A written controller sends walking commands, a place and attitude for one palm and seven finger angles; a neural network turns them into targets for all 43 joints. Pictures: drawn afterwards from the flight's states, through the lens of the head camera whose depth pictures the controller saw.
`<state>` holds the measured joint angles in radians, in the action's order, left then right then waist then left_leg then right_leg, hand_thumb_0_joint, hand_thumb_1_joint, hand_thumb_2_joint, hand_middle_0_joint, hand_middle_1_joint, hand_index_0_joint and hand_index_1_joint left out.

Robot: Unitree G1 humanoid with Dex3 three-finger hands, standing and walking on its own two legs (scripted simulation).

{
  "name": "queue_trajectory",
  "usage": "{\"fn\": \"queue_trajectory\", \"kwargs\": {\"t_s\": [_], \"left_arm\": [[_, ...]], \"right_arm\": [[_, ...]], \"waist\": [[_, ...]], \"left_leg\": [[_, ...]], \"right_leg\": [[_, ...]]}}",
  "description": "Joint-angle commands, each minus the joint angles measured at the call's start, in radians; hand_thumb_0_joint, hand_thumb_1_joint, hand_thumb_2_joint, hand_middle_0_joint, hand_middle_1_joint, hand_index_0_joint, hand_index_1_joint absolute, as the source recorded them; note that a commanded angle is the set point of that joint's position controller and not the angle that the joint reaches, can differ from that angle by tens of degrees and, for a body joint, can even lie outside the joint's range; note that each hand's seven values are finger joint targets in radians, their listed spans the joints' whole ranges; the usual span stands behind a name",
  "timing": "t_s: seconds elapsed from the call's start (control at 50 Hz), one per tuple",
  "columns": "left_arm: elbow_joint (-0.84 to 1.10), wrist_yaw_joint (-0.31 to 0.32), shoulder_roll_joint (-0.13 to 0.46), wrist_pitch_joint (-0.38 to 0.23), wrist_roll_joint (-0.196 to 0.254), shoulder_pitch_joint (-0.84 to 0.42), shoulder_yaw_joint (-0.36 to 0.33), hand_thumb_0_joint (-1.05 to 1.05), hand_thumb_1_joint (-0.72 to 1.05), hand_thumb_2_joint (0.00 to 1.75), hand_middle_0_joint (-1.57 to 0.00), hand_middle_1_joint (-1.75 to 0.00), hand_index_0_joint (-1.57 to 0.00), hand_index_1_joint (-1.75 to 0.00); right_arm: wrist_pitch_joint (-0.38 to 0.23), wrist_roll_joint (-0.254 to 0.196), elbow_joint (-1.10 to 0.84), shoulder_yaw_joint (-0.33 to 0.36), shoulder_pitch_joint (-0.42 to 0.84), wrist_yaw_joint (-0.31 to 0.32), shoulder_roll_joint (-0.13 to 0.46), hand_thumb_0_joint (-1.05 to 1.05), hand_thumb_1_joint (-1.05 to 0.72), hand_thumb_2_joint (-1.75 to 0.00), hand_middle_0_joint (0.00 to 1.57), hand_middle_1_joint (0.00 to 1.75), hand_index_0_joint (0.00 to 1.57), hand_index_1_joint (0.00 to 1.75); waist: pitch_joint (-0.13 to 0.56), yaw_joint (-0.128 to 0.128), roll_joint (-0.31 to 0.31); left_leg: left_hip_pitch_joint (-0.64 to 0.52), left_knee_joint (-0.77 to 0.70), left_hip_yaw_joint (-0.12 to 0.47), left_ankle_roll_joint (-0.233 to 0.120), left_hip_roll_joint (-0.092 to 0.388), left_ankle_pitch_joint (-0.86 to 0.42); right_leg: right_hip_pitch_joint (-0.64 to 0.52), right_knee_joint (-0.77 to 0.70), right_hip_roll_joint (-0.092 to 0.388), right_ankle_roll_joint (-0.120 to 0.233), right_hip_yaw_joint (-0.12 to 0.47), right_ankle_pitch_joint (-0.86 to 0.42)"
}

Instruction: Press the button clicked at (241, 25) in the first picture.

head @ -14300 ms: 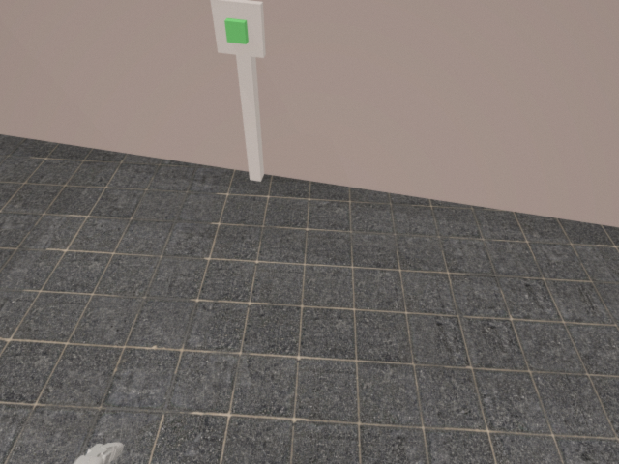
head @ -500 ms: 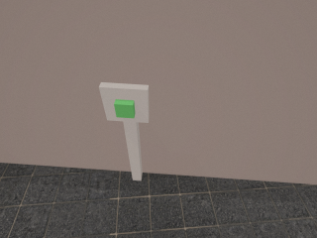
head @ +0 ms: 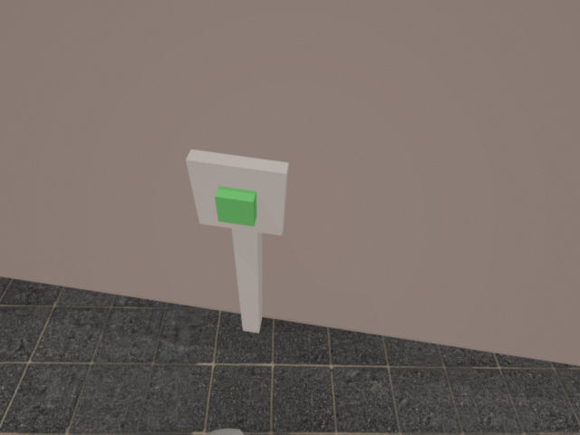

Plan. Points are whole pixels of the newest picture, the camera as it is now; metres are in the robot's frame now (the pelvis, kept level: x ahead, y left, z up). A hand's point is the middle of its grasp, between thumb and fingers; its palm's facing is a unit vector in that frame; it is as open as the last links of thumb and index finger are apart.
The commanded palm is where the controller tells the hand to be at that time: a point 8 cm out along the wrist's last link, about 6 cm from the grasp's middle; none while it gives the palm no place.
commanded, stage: come to a stop and stand still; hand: left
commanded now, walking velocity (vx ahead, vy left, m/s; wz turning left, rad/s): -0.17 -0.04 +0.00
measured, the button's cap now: (237, 205) +0.51 +0.15 -0.04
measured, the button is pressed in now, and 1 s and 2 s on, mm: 0 0 0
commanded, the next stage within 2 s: look again from close up in 1.00 s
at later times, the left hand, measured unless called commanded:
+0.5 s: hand out of the picture +0.09 +0.17 -0.17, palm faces -0.04 -0.96 -0.26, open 7.4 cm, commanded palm none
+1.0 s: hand out of the picture -0.01 +0.13 -0.17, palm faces -0.01 -0.98 -0.19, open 7.3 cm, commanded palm none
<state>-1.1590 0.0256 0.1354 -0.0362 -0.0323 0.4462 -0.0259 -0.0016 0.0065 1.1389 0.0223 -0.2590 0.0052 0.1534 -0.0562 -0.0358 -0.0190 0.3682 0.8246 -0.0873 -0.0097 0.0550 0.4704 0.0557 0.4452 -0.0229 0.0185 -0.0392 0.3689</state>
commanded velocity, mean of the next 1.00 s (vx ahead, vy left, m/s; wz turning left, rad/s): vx -0.05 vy -0.04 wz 0.00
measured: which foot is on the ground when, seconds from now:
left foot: up 0.00-0.04, down 0.06-0.50, up 0.52-0.72, down 0.74-1.00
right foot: down 0.00-0.06, up 0.08-0.48, down 0.50-1.00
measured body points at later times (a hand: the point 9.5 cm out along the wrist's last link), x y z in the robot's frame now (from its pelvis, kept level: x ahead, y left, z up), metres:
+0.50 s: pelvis +0.00 -0.03 +0.00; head +0.01 -0.03 +0.45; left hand +0.09 +0.22 -0.14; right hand +0.02 -0.26 -0.16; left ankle +0.06 +0.10 -0.73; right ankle +0.01 -0.16 -0.73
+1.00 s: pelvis -0.02 -0.05 +0.01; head -0.03 -0.05 +0.46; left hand -0.01 +0.18 -0.15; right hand -0.03 -0.29 -0.15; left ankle +0.00 +0.07 -0.73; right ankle +0.01 -0.16 -0.73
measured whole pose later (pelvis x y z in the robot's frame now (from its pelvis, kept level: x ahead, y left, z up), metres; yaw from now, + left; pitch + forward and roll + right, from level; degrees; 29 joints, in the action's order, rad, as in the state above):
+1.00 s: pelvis -0.02 -0.05 +0.01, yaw -3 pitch -2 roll +0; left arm -1.14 0.01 0.19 0.00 -0.02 0.26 -0.02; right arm 0.00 0.02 1.15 0.02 -0.27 0.02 0.16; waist -0.03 -0.01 -0.01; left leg 0.17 0.39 -0.04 0.02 0.04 0.19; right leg 0.19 0.38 0.00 0.02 -0.07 0.15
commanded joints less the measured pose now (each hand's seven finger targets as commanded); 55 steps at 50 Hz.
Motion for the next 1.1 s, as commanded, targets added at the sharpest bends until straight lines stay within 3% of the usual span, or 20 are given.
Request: {"fn": "queue_trajectory", "kwargs": {"t_s": [0.0, 0.02, 0.04, 0.06, 0.1, 0.14, 0.24, 0.32, 0.4, 0.44, 0.46, 0.48, 0.5, 0.52, 0.56, 0.64, 0.72, 0.78, 1.06, 1.08], "left_arm": [[0.048, 0.013, 0.12, -0.001, 0.014, -0.03, -0.02, 0.0, 0.9, 0.9, -0.2, -0.3, -0.2, -0.3], [0.043, 0.014, 0.078, 0.005, 0.023, 0.013, -0.011, 0.0, 0.9, 0.9, -0.2, -0.3, -0.2, -0.3], [0.036, 0.017, 0.042, 0.011, 0.036, 0.058, 0.0, 0.0, 0.9, 0.9, -0.2, -0.3, -0.2, -0.3], [0.023, 0.025, 0.056, 0.023, 0.03, 0.091, -0.005, 0.0, 0.9, 0.9, -0.2, -0.3, -0.2, -0.3], [0.023, 0.023, 0.045, 0.045, 0.009, 0.04, -0.001, 0.0, 0.9, 0.9, -0.2, -0.3, -0.2, -0.3], [0.035, 0.018, 0.053, 0.059, 0.006, 0.021, -0.008, 0.0, 0.9, 0.9, -0.2, -0.3, -0.2, -0.3], [0.091, 0.005, 0.062, 0.085, 0.002, -0.014, -0.025, 0.0, 0.9, 0.9, -0.2, -0.3, -0.2, -0.3], [0.144, -0.001, 0.07, 0.091, 0.003, -0.083, -0.037, 0.0, 0.9, 0.9, -0.2, -0.3, -0.2, -0.3], [0.165, -0.004, 0.075, 0.074, 0.005, -0.112, -0.032, 0.0, 0.9, 0.9, -0.2, -0.3, -0.2, -0.3], [0.14, -0.001, 0.101, 0.059, 0.002, -0.056, -0.035, 0.0, 0.9, 0.9, -0.2, -0.3, -0.2, -0.3], [0.144, 0.004, 0.146, 0.047, -0.006, -0.072, -0.036, 0.0, 0.9, 0.9, -0.2, -0.3, -0.2, -0.3], [0.164, 0.009, 0.216, 0.032, -0.008, -0.124, -0.038, 0.0, 0.9, 0.9, -0.2, -0.3, -0.2, -0.3], [0.185, 0.009, 0.25, 0.034, -0.001, -0.175, -0.042, 0.0, 0.9, 0.9, -0.2, -0.3, -0.2, -0.3], [0.199, 0.005, 0.264, 0.037, -0.005, -0.221, -0.041, 0.0, 0.9, 0.9, -0.2, -0.3, -0.2, -0.3], [0.188, 0.006, 0.23, 0.024, 0.003, -0.239, -0.041, 0.0, 0.9, 0.9, -0.2, -0.3, -0.2, -0.3], [0.168, 0.004, 0.205, 0.018, 0.011, -0.235, -0.034, 0.0, 0.9, 0.9, -0.2, -0.3, -0.2, -0.3], [0.13, 0.001, 0.154, 0.021, 0.026, -0.209, -0.017, 0.0, 0.9, 0.9, -0.2, -0.3, -0.2, -0.3], [0.102, 0.001, 0.159, 0.028, 0.02, -0.196, -0.018, 0.0, 0.9, 0.9, -0.2, -0.3, -0.2, -0.3], [0.065, -0.003, 0.189, 0.015, 0.014, -0.154, -0.015, 0.0, 0.9, 0.9, -0.2, -0.3, -0.2, -0.3], [0.151, -0.001, 0.305, 0.005, -0.005, -0.19, 0.004, 0.0, 0.9, 0.9, -0.2, -0.3, -0.2, -0.3]], "right_arm": [[-0.039, 0.002, -0.02, 0.015, -0.15, 0.017, 0.04, 0.0, -0.9, -0.9, 0.2, 0.3, 0.2, 0.3], [-0.048, 0.009, 0.005, 0.026, -0.224, 0.03, 0.105, 0.0, -0.9, -0.9, 0.2, 0.3, 0.2, 0.3], [-0.051, 0.008, 0.009, 0.03, -0.249, 0.039, 0.169, 0.0, -0.9, -0.9, 0.2, 0.3, 0.2, 0.3], [-0.036, 0.002, -0.004, 0.021, -0.174, 0.044, 0.164, 0.0, -0.9, -0.9, 0.2, 0.3, 0.2, 0.3], [-0.034, 0.004, -0.033, 0.016, -0.072, 0.052, 0.149, 0.0, -0.9, -0.9, 0.2, 0.3, 0.2, 0.3], [-0.029, 0.004, -0.045, 0.013, -0.024, 0.059, 0.139, 0.0, -0.9, -0.9, 0.2, 0.3, 0.2, 0.3], [-0.016, 0.007, -0.072, 0.048, -0.012, 0.061, 0.181, 0.0, -0.9, -0.9, 0.2, 0.3, 0.2, 0.3], [-0.01, 0.015, -0.096, 0.058, 0.024, 0.049, 0.175, 0.0, -0.9, -0.9, 0.2, 0.3, 0.2, 0.3], [-0.002, 0.021, -0.106, 0.068, 0.051, 0.031, 0.175, 0.0, -0.9, -0.9, 0.2, 0.3, 0.2, 0.3], [0.006, 0.015, -0.108, 0.068, 0.052, 0.024, 0.167, 0.0, -0.9, -0.9, 0.2, 0.3, 0.2, 0.3], [0.01, 0.007, -0.107, 0.061, 0.024, 0.02, 0.123, 0.0, -0.9, -0.9, 0.2, 0.3, 0.2, 0.3], [0.02, 0.002, -0.119, 0.044, 0.003, 0.013, 0.053, 0.0, -0.9, -0.9, 0.2, 0.3, 0.2, 0.3], [0.026, 0.006, -0.136, 0.045, 0.04, 0.01, 0.072, 0.0, -0.9, -0.9, 0.2, 0.3, 0.2, 0.3], [0.025, 0.008, -0.135, 0.052, 0.04, 0.003, 0.09, 0.0, -0.9, -0.9, 0.2, 0.3, 0.2, 0.3], [0.031, 0.013, -0.111, 0.052, 0.035, 0.009, 0.112, 0.0, -0.9, -0.9, 0.2, 0.3, 0.2, 0.3], [0.015, 0.007, -0.068, 0.041, -0.025, 0.016, 0.095, 0.0, -0.9, -0.9, 0.2, 0.3, 0.2, 0.3], [-0.011, 0.007, -0.032, 0.023, -0.06, 0.028, 0.101, 0.0, -0.9, -0.9, 0.2, 0.3, 0.2, 0.3], [-0.016, 0.009, -0.027, 0.02, 0.004, 0.024, 0.129, 0.0, -0.9, -0.9, 0.2, 0.3, 0.2, 0.3], [-0.01, 0.01, -0.028, 0.023, -0.04, 0.022, 0.157, 0.0, -0.9, -0.9, 0.2, 0.3, 0.2, 0.3], [-0.008, 0.02, -0.157, 0.029, 0.007, 0.012, 0.271, 0.0, -0.9, -0.9, 0.2, 0.3, 0.2, 0.3]], "waist": [[0.0, 0.121, -0.016], [0.075, 0.127, 0.141], [0.13, 0.107, 0.323], [0.119, 0.063, 0.223], [-0.045, 0.05, 0.157], [-0.095, 0.035, 0.142], [0.075, 0.043, 0.11], [0.073, 0.038, 0.173], [0.044, 0.034, 0.22], [0.048, 0.002, 0.132], [0.023, 0.015, -0.015], [0.009, 0.044, -0.238], [-0.025, 0.027, -0.238], [-0.022, 0.041, -0.153], [-0.037, 0.041, -0.252], [0.029, 0.052, -0.109], [0.03, 0.049, 0.048], [-0.005, 0.017, 0.15], [-0.042, 0.041, -0.016], [-0.17, 0.08, 0.008]], "left_leg": [[-0.293, -0.332, -0.024, 0.011, -0.015, -0.383], [-0.436, -0.384, 0.122, -0.024, 0.113, -0.595], [-0.413, -0.472, 0.353, -0.124, 0.352, -0.889], [-0.28, -0.517, 0.343, -0.179, 0.377, -0.856], [-0.121, -0.549, 0.297, -0.179, 0.353, -0.798], [-0.066, -0.556, 0.244, -0.173, 0.321, -0.777], [-0.237, -0.502, 0.185, -0.183, 0.303, -0.796], [-0.174, -0.514, 0.129, -0.159, 0.265, -0.635], [-0.073, -0.519, 0.135, -0.123, 0.238, -0.353], [0.004, -0.437, 0.101, -0.063, 0.176, -0.19], [0.041, -0.331, 0.05, -0.013, 0.093, -0.088], [0.049, -0.207, -0.001, 0.033, 0.011, -0.005], [0.002, -0.143, 0.03, 0.021, 0.016, 0.025], [-0.039, -0.108, 0.047, 0.013, 0.012, 0.012], [-0.009, -0.05, 0.07, 0.011, 0.015, -0.049], [-0.077, -0.167, 0.057, 0.018, 0.01, -0.111], [-0.218, -0.452, 0.141, 0.001, 0.071, -0.343], [-0.097, -0.53, 0.171, -0.004, 0.092, -0.208], [-0.149, -0.536, 0.117, -0.007, 0.047, -0.145], [-0.105, -0.453, 0.127, -0.006, 0.005, -0.322]], "right_leg": [[0.225, 0.064, 0.149, 0.079, 0.087, -0.467], [0.301, 0.238, 0.073, 0.021, 0.049, -0.342], [0.316, 0.42, 0.026, -0.028, 0.001, 0.14], [0.224, 0.46, 0.046, -0.023, 0.06, 0.247], [0.262, 0.497, 0.085, -0.034, 0.06, 0.196], [0.263, 0.476, 0.103, -0.043, 0.057, 0.158], [0.346, 0.511, 0.071, -0.055, 0.034, 0.079], [0.346, 0.503, 0.069, -0.056, 0.03, 0.039], [0.209, 0.254, 0.072, -0.046, -0.015, 0.014], [0.077, 0.046, 0.065, -0.046, -0.024, -0.127], [0.086, -0.081, 0.13, -0.03, 0.061, -0.13], [0.184, -0.209, 0.297, 0.03, 0.266, -0.086], [0.299, -0.266, 0.347, 0.086, 0.282, -0.007], [0.346, -0.261, 0.328, 0.101, 0.244, 0.081], [0.306, -0.243, 0.27, 0.098, 0.24, -0.016], [0.196, -0.15, 0.231, 0.107, 0.153, -0.236], [0.233, -0.096, 0.149, 0.03, 0.108, -0.204], [0.13, -0.119, 0.12, -0.004, 0.093, -0.147], [0.207, -0.212, 0.136, -0.002, 0.122, 0.017], [0.271, -0.097, 0.119, 0.023, 0.073, -0.128]]}}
